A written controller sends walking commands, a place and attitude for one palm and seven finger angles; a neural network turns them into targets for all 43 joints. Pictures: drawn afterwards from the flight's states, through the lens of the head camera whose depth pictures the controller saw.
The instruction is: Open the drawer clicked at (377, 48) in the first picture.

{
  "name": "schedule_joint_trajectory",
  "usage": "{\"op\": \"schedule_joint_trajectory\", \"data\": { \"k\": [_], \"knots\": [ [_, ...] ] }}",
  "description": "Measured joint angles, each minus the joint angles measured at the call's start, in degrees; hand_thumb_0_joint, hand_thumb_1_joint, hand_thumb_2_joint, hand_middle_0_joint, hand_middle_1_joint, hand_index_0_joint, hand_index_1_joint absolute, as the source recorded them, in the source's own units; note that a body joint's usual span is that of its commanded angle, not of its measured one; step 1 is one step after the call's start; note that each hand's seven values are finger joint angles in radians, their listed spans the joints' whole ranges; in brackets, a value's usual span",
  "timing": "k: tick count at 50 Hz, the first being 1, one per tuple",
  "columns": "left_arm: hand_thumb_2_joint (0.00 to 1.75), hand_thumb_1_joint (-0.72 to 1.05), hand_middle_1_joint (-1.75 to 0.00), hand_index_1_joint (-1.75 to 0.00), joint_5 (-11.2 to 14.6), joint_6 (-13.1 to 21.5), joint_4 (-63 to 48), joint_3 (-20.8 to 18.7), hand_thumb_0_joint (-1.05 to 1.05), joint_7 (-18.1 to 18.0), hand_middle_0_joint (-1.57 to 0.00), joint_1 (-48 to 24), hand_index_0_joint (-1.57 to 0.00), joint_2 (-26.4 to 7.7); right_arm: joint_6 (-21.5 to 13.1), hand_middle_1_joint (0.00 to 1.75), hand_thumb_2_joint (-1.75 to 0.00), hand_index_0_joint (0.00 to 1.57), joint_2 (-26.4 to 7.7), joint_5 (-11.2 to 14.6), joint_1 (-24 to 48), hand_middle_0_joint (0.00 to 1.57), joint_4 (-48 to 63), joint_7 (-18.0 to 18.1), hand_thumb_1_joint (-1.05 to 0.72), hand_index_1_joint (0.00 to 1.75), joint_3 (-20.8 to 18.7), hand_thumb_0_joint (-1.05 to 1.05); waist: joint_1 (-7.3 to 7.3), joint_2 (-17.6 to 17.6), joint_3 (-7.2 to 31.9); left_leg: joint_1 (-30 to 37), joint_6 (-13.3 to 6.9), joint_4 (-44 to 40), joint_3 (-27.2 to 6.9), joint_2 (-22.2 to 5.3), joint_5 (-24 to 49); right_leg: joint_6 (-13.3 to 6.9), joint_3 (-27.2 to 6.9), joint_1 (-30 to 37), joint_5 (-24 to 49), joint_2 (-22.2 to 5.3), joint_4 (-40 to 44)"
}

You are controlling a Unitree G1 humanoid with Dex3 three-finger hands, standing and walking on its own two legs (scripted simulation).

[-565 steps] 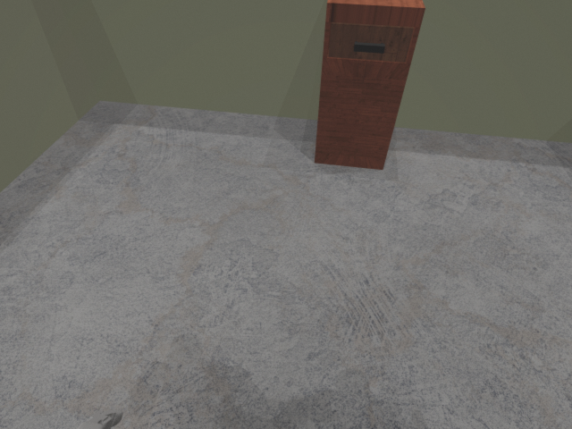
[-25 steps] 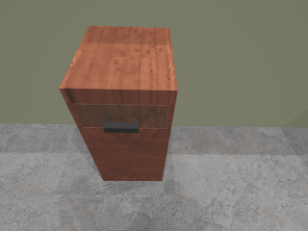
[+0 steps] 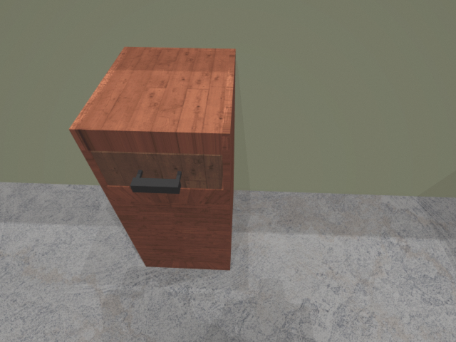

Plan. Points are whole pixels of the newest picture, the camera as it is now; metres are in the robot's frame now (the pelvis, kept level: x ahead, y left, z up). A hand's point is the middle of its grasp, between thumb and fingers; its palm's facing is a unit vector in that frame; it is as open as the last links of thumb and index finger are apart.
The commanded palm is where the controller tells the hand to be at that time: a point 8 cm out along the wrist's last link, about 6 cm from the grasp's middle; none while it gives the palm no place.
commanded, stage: come to a stop and stand still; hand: left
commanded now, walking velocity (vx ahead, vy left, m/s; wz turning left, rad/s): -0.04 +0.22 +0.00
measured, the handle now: (157, 179) +0.52 +0.23 -0.10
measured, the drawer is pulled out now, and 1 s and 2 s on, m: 0.00 0.00 0.00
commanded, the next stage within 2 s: look again from close up in 0.66 s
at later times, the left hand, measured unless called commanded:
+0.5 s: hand out of the picture -0.02 +0.23 -0.18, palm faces +0.06 -0.97 -0.22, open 7.4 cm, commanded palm none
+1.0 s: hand out of the picture -0.01 +0.23 -0.18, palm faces -0.01 -0.98 -0.21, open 7.4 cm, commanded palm none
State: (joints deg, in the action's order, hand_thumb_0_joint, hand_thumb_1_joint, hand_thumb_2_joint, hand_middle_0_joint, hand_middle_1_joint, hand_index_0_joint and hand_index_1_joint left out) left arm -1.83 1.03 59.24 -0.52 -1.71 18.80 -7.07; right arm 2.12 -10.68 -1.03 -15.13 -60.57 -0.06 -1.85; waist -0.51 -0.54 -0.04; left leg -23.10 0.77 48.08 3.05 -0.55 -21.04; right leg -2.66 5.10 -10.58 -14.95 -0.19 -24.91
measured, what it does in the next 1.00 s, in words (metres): steps on the spot: left foot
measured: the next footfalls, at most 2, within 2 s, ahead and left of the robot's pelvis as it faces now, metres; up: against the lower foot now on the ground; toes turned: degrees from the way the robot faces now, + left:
left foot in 0.28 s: +0.04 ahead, +0.15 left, +0.00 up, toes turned -3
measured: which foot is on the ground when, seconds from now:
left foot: up 0.00-0.26, down 0.28-1.00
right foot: down 0.00-1.00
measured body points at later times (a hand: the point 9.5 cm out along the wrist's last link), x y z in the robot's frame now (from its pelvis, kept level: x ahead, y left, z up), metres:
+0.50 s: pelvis -0.01 +0.05 -0.01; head -0.01 +0.05 +0.44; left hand -0.02 +0.29 -0.16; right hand +0.06 -0.17 -0.17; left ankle +0.00 +0.14 -0.74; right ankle -0.03 -0.06 -0.74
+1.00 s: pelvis -0.01 +0.06 -0.01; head +0.02 +0.05 +0.44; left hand +0.00 +0.28 -0.16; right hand -0.03 -0.15 -0.18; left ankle -0.01 +0.14 -0.74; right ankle -0.03 -0.06 -0.74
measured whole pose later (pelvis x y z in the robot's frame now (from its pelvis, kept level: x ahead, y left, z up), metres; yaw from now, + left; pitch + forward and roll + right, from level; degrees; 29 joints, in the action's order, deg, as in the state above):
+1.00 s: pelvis -0.01 +0.06 -0.01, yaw +1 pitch +0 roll +0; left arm -0.8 1.0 62.4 1.5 -2.2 16.8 -7.7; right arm -0.5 -8.8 -1.0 -19.6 -60.9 0.6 2.0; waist 1.2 -2.5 -2.3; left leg -14.6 -3.4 31.1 5.2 1.0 -16.7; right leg 0.2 4.0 -11.5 -18.7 -1.6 -30.3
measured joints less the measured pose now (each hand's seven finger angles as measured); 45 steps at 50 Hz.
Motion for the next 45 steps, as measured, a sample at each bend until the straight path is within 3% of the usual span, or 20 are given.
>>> {"op": "schedule_joint_trajectory", "data": {
  "k": [7,11,14,17,21,25,29,38,45],
  "knots": [
    [0.9,0.91,-0.3,-0.3,-0.21,-0.12,-0.65,-0.57,0.01,-0.37,-0.2,-0.02,-0.2,-0.23,1.01,0.3,-0.9,0.19,0.21,0.44,3.74,0.19,1.83,-0.01,-0.91,0.3,0.24,0.0,-2.11,1.02,-2.36,0.55,0.89,-0.75,0.06,1.17,-2.46,0.5,0.82,-0.95,-0.19,-1.7,-1.21],
    [0.9,0.91,-0.3,-0.3,-0.42,-0.95,-0.38,-1.2,0.01,-0.42,-0.2,0.42,-0.2,-1.52,0.56,0.3,-0.9,0.19,0.6,0.68,5.95,0.19,3.33,-0.12,-0.91,0.3,0.38,0.0,-2.7,1.96,-2.89,3.2,0.32,-8.33,-0.11,1.01,-0.13,1.65,0.67,-2.3,-0.95,-3.01,-3.47],
    [0.9,0.9,-0.3,-0.3,-0.12,-1.96,0.2,-1.58,0.01,-0.35,-0.2,1.18,-0.2,-2.47,-0.99,0.3,-0.9,0.2,0.79,0.6,6.08,0.19,4.21,0.0,-0.91,0.3,0.69,0.0,-2.22,1.69,-2.35,7.85,-1.05,-17.93,0.07,0.15,7.38,2.99,0.7,-3.89,-3.27,-3.33,-7.97],
    [0.9,0.91,-0.3,-0.3,0.1,-2.97,0.93,-1.74,0.01,-0.51,-0.2,0.84,-0.2,-3.51,-1.22,0.3,-0.9,0.2,1.94,0.24,5.68,0.19,4.06,0.37,-0.91,0.3,1.29,0.0,-2.72,3.09,-2.14,8.69,-2.91,-16.85,1.75,1.38,5.38,2.6,-1.53,-5.71,-10.92,-3.8,-14.08],
    [0.9,0.91,-0.3,-0.3,-0.03,-3.02,1.53,-1.47,0.01,-0.1,-0.2,0.11,-0.19,-3.09,-1.3,0.3,-0.9,0.2,2.04,0.04,4.96,0.2,3.78,1.19,-0.93,0.3,1.4,-0.01,-1.96,2.52,-1.06,10.01,-3.82,-19.23,3.09,2.45,5.92,2.08,-2.5,-6.96,-10.22,-3.71,-18.48],
    [0.9,0.91,-0.3,-0.3,-0.05,-1.82,1.33,-0.91,0.01,0.02,-0.2,-0.74,-0.19,-2.09,-1.54,0.3,-0.9,0.2,1.57,-0.02,3.81,0.2,2.92,1.18,-0.94,0.3,1.73,-0.01,-1.59,2.2,-0.5,9.53,-4.2,-19.67,4.01,3.78,6.38,2.28,-3.04,-3.3,-5.03,-3.76,-9.5],
    [0.9,0.91,-0.3,-0.3,-0.01,-0.76,2.27,0.23,0.01,-0.04,-0.2,-1.16,-0.19,0.05,-1.63,0.3,-0.9,0.2,-0.04,0.3,2.43,0.2,0.94,1.4,-0.95,0.3,1.41,-0.01,-0.62,-0.87,-0.37,10.51,-3.85,-21.2,2.98,2.49,7.08,2.74,-1.99,-0.87,-2.98,-2.28,-4.96],
    [0.9,0.92,-0.3,-0.3,0.68,-0.75,4.21,0.62,0.01,-0.11,-0.2,-1.39,-0.2,-0.58,-2.26,0.3,-0.9,0.2,1.72,0.24,-2.29,0.2,-3.51,1.25,-0.93,0.3,3.08,0.0,0.52,0.94,-0.71,12.91,-3.44,-24.28,2.33,1.84,8.23,2.35,-1.35,2.29,-1.07,-1.34,-0.41],
    [0.9,0.91,-0.3,-0.3,0.79,0.16,3.28,2.07,0.01,-0.44,-0.2,-1.74,-0.2,-0.43,-2.02,0.3,-0.9,0.2,1.72,-0.15,-3.91,0.19,-0.32,0.39,-0.92,0.3,3.39,0.0,1.91,-1.01,-2.75,7.97,-3.79,-17.29,1.79,0.86,5.08,2.25,-0.77,-1.02,-2.62,-0.73,-4.18]
  ]
}}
